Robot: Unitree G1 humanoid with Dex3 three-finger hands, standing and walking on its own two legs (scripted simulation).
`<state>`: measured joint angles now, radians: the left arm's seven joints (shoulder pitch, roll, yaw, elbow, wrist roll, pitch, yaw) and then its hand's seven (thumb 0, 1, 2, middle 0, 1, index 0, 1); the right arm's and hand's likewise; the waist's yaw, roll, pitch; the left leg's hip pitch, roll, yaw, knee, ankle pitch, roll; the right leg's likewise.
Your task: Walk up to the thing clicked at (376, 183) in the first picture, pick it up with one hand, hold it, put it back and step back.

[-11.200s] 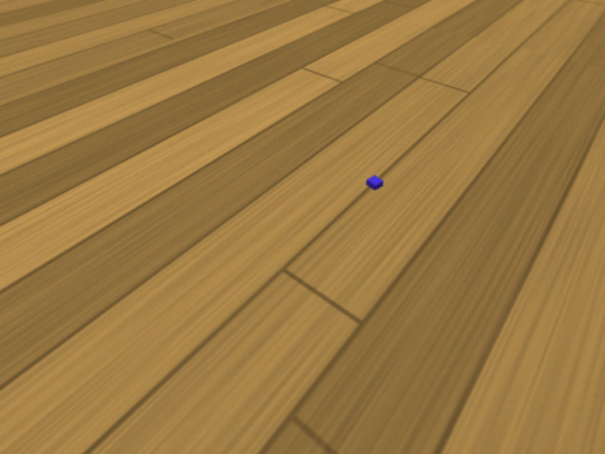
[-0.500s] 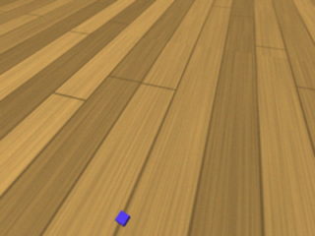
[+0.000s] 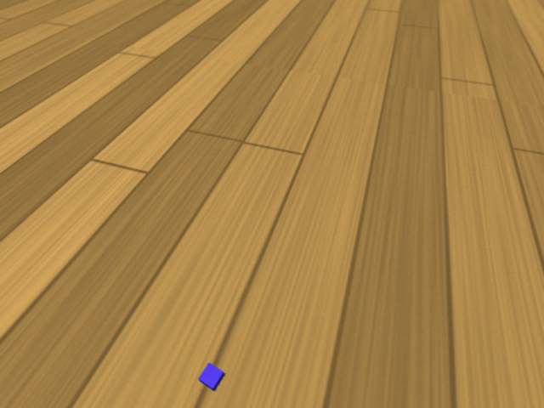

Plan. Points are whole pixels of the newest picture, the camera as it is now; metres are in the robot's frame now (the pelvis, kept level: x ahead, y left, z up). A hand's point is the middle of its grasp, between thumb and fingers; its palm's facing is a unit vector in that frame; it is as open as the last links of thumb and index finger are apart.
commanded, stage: stand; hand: left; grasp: from above
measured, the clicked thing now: (211, 376) +0.40 +0.23 -0.77
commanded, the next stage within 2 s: rise first in 0.56 s
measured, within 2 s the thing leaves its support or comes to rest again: neither
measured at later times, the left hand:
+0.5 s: hand out of the picture +0.07 +0.25 -0.16, palm faces -0.03 -0.94 -0.34, open 7.4 cm
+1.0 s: hand out of the picture +0.14 +0.25 -0.18, palm faces -0.05 -0.91 -0.40, open 10.3 cm
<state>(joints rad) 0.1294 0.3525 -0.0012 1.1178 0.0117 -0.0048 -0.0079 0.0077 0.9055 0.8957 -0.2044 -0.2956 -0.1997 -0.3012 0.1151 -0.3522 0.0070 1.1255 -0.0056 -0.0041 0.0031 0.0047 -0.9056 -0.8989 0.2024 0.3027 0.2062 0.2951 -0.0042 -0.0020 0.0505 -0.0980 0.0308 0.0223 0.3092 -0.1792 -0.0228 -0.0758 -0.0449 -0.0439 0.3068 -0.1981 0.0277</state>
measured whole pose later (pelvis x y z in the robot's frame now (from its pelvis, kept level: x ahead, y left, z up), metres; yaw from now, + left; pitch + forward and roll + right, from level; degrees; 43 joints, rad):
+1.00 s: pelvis -0.02 +0.00 -0.03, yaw -1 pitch +8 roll +0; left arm -0.02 0.32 0.15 0.96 0.14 0.11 0.03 0.01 0.17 0.82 -0.28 -0.75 -0.29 -0.74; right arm 0.25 -0.24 -0.02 0.73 0.03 -0.03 -0.01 0.01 -0.97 -0.92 0.20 0.30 0.21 0.29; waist -0.04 -0.01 0.00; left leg -0.49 0.04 0.02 0.67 -0.31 -0.02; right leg -0.47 -0.04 -0.03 0.66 -0.32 0.02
